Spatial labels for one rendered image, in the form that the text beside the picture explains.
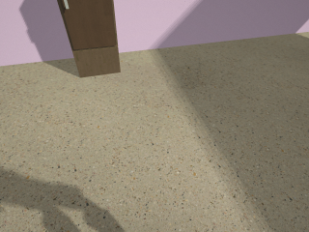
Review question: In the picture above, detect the cupboard door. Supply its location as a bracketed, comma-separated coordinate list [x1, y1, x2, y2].
[60, 0, 116, 50]

